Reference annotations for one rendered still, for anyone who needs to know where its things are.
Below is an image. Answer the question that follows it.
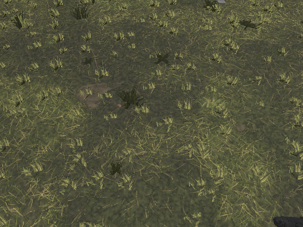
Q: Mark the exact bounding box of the right robot hand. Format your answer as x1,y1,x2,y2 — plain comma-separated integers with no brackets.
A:
273,216,303,227

